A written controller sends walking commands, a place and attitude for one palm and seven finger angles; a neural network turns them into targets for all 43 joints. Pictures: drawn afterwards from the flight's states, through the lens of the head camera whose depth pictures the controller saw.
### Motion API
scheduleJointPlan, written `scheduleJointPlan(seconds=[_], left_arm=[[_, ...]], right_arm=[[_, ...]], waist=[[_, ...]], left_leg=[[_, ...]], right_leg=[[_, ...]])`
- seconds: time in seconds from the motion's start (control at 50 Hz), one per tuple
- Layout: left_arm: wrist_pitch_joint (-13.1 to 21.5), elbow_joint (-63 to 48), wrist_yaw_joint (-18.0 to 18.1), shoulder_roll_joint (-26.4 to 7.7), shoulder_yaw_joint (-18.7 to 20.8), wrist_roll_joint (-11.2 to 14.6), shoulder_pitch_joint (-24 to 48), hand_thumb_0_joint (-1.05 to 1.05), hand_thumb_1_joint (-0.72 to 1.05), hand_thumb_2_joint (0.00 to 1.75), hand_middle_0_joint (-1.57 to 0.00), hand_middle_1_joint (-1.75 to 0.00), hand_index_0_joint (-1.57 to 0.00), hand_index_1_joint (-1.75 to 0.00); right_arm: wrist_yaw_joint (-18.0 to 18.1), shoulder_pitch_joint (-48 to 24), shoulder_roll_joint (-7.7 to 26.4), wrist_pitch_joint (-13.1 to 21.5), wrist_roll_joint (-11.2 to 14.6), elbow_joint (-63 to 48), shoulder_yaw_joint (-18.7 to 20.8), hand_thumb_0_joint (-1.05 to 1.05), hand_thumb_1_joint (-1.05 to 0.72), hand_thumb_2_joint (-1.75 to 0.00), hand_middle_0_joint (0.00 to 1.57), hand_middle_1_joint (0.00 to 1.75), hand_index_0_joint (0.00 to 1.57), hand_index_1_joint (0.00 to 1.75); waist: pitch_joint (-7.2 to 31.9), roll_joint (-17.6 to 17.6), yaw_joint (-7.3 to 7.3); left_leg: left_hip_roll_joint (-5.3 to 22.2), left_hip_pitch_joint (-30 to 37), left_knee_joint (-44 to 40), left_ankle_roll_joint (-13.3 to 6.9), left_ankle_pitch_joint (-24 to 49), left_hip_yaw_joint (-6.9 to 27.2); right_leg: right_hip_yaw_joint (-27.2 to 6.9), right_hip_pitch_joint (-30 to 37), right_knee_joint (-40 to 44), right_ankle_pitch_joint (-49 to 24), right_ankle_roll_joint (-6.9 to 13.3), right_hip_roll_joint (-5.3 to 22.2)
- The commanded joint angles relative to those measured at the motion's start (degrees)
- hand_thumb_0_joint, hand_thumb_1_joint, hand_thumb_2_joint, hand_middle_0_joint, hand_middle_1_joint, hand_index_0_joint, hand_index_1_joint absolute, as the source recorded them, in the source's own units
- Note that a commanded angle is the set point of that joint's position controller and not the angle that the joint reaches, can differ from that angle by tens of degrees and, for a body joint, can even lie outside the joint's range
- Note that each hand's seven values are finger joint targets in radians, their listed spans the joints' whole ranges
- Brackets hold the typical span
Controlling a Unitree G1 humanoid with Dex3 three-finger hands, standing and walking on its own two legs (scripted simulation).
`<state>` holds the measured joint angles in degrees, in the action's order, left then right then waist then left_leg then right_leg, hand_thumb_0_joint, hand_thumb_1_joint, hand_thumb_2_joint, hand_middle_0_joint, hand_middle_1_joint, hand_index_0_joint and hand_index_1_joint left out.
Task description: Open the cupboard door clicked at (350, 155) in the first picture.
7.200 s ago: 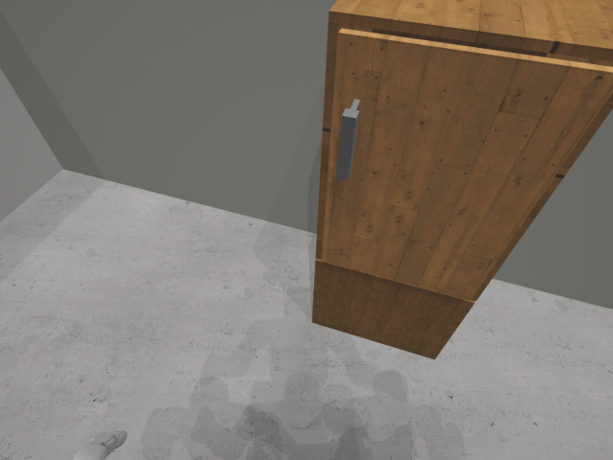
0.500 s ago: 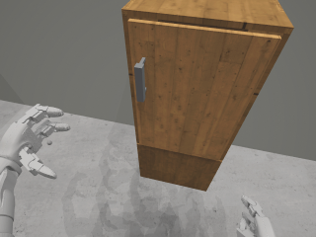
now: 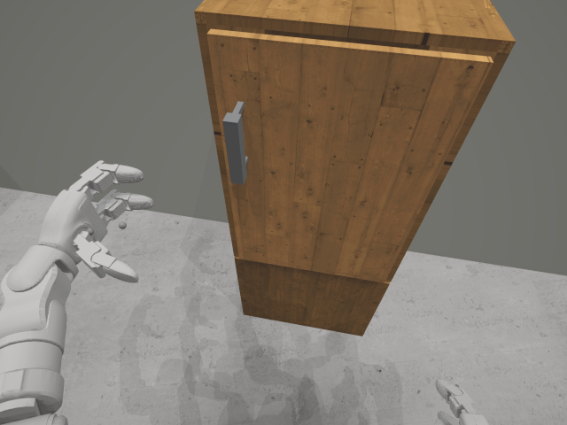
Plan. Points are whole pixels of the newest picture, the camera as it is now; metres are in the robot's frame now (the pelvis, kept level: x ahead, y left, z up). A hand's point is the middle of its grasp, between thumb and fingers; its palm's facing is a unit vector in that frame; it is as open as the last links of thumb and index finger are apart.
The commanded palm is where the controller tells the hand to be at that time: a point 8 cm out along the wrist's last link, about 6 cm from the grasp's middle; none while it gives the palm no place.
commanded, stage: move the hooked fingers beside the handle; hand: left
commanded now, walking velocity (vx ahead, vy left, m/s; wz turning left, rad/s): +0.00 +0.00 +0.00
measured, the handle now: (239, 143) +0.55 +0.10 +0.10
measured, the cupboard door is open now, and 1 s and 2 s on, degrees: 0 0 0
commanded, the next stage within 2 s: slide the fingers in behind the handle in 1.86 s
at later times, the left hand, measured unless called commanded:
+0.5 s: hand (160, 190) +0.42 +0.20 +0.11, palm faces -0.14 -0.99 +0.01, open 14.0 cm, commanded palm +0.41 +0.25 +0.11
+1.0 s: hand (196, 157) +0.49 +0.16 +0.11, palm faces -0.15 -0.99 -0.01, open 14.0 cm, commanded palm +0.49 +0.21 +0.10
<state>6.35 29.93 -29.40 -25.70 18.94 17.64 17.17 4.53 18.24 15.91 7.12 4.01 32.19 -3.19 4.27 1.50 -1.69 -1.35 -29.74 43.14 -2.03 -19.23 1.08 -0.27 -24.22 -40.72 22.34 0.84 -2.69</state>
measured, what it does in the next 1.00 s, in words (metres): stands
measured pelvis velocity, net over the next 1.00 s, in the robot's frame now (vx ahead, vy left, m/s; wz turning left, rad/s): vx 0.00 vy -0.01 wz -0.03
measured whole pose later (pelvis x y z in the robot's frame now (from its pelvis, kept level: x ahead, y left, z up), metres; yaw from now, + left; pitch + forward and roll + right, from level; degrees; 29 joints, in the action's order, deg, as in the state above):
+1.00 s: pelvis +0.00 -0.01 -0.02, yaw -2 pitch +15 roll -2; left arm 16.5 66.1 -22.1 -29.9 19.4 8.1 52.7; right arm 2.0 22.9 16.1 -0.1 2.2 36.7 -2.2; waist 4.7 0.9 -8.6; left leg 0.2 -43.8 50.1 -1.5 -21.4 0.6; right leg -0.5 -38.6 -47.7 24.1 1.3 -4.2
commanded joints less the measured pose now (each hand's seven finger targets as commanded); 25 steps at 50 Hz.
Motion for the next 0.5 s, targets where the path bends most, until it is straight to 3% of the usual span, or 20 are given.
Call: scheduleJointPlan(seconds=[0.0, 0.06, 0.08, 0.1, 0.16, 0.18, 0.2, 0.24, 0.26, 0.34, 0.4, 0.48], left_arm=[[4.0, -9.2, 0.3, -12.8, 2.7, 1.4, 21.5, 0.0, -0.5, 0.3, -0.3, -1.2, -0.3, -1.2], [5.5, -9.2, 0.9, -13.5, 2.6, 0.8, 26.7, 0.0, -0.5, 0.3, -0.3, -1.2, -0.3, -1.2], [6.2, -9.7, 1.3, -15.2, 3.7, 0.8, 28.1, 0.0, -0.5, 0.3, -0.3, -1.2, -0.3, -1.2], [6.4, -8.7, 1.4, -14.8, 3.6, 0.5, 27.6, 0.0, -0.5, 0.3, -0.3, -1.2, -0.3, -1.2], [7.2, -5.8, 1.9, -15.2, 3.4, -0.1, 30.9, 0.0, -0.5, 0.3, -0.3, -1.2, -0.3, -1.2], [7.3, -4.5, 2.0, -15.8, 4.0, -0.2, 31.2, 0.0, -0.5, 0.3, -0.3, -1.2, -0.3, -1.2], [7.2, -3.0, 1.9, -15.0, 2.9, -0.4, 32.7, 0.0, -0.5, 0.3, -0.3, -1.2, -0.3, -1.2], [6.9, -0.3, 1.9, -14.5, 2.3, -0.9, 33.1, 0.0, -0.5, 0.3, -0.3, -1.2, -0.3, -1.2], [6.5, 1.8, 1.9, -15.9, 3.4, -1.3, 32.3, 0.0, -0.5, 0.3, -0.3, -1.2, -0.3, -1.2], [6.6, 7.1, 1.6, -14.9, 1.7, -1.6, 36.9, 0.0, -0.5, 0.3, -0.3, -1.2, -0.3, -1.2], [8.1, 9.8, 1.5, -18.0, 3.9, -1.8, 40.7, 0.0, -0.5, 0.3, -0.3, -1.2, -0.3, -1.2], [11.0, 9.8, 1.8, -16.0, 1.4, -2.5, 47.9, 0.0, -0.5, 0.3, -0.3, -1.2, -0.3, -1.2]], right_arm=[[0.9, -2.7, 8.9, 1.9, 0.0, -7.5, 4.0, 0.0, -0.9, -0.9, 0.2, 0.3, 0.2, 0.3], [0.8, -2.4, 8.9, 1.5, -0.1, -6.8, 4.0, 0.0, -0.9, -0.9, 0.2, 0.3, 0.2, 0.3], [0.9, -2.2, 9.1, 1.2, -0.2, -6.3, 4.1, 0.0, -0.9, -0.9, 0.2, 0.3, 0.2, 0.3], [0.8, -2.2, 8.8, 1.0, -0.2, -6.5, 4.1, 0.0, -0.9, -0.9, 0.2, 0.3, 0.2, 0.3], [0.8, -1.8, 8.7, 0.4, -0.2, -5.8, 3.9, 0.0, -0.9, -0.9, 0.2, 0.3, 0.2, 0.3], [0.8, -1.5, 8.7, 0.2, -0.3, -5.5, 3.9, 0.0, -0.9, -0.9, 0.2, 0.3, 0.2, 0.3], [0.7, -1.4, 8.7, 0.0, -0.2, -5.5, 3.9, 0.0, -0.9, -0.9, 0.2, 0.3, 0.2, 0.3], [0.5, -0.9, 8.8, -0.5, -0.2, -5.4, 3.9, 0.0, -0.9, -0.9, 0.2, 0.3, 0.2, 0.3], [0.4, -0.4, 9.1, -0.8, -0.2, -5.3, 4.0, 0.0, -0.9, -0.9, 0.2, 0.3, 0.2, 0.3], [0.1, 0.5, 9.2, -1.9, -0.2, -5.1, 4.0, 0.0, -0.9, -0.9, 0.2, 0.3, 0.2, 0.3], [0.2, 1.5, 9.6, -2.6, -0.3, -4.7, 4.1, 0.0, -0.9, -0.9, 0.2, 0.3, 0.2, 0.3], [-0.1, 2.7, 9.3, -2.9, -0.5, -3.8, 4.2, 0.0, -0.9, -0.9, 0.2, 0.3, 0.2, 0.3]], waist=[[13.2, 0.9, -0.88], [15.2, 3.2, -1.34], [16.4, 1.9, -1.1], [17.3, 3.8, -0.95], [16.9, 4.5, -1.38], [17.3, 3.4, -1.05], [16.7, 3.4, -1.65], [16.8, 4.2, -1.53], [16.8, 3.2, -1.18], [15.4, 1.3, -2.19], [17.5, -0.9, -2.44], [20.1, 2.8, -3.55]], left_leg=[[1.3, 14.0, -5.0, -0.1, 13.1, 1.8], [1.2, 15.3, -4.7, 0.0, 12.7, 2.1], [1.2, 15.2, -4.1, -0.1, 14.1, 2.0], [1.1, 15.6, -4.1, -0.1, 14.0, 1.8], [1.1, 15.1, -3.9, 0.0, 13.4, 1.8], [1.0, 14.4, -3.5, -0.2, 14.1, 1.6], [1.1, 14.1, -3.6, -0.2, 14.3, 1.5], [1.0, 13.8, -3.4, -0.2, 14.3, 1.4], [1.1, 12.8, -3.3, -0.1, 14.1, 1.5], [0.9, 9.9, -2.6, -0.6, 12.6, 0.8], [1.0, 8.3, -1.8, -0.7, 13.2, 0.5], [1.0, 10.5, -0.5, -0.7, 14.6, 0.7]], right_leg=[[1.4, -3.2, 5.4, -15.7, 0.9, 0.2], [1.3, -3.9, 5.1, -14.9, 0.9, 0.4], [1.1, -2.3, 4.8, -16.2, 1.2, 0.3], [0.8, -2.7, 4.7, -16.3, 1.0, 0.3], [0.9, -3.3, 4.5, -15.9, 1.0, 0.4], [0.6, -2.2, 4.4, -17.0, 1.1, 0.5], [0.6, -2.8, 4.4, -17.8, 0.9, 0.5], [0.7, -3.3, 4.1, -17.8, 0.9, 0.6], [0.7, -3.1, 4.0, -17.7, 0.9, 0.5], [0.1, -3.6, 4.0, -18.0, 0.6, 0.6], [-0.7, -2.1, 3.3, -19.5, 0.4, 0.7], [-0.5, -4.1, 2.2, -19.5, 0.7, 0.5]])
